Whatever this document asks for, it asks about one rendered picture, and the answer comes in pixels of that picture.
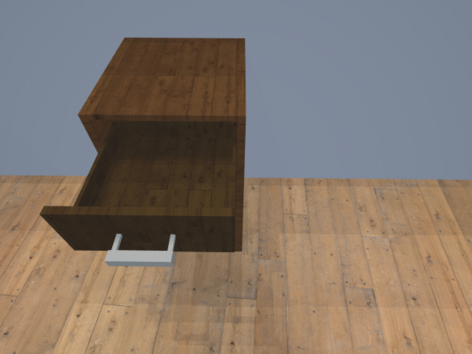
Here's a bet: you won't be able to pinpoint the cabinet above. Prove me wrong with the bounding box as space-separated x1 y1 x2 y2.
78 38 246 251

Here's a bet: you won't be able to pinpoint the handle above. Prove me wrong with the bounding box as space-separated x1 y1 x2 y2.
105 234 176 267

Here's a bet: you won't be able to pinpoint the drawer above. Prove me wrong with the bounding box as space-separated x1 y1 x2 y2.
40 121 237 252

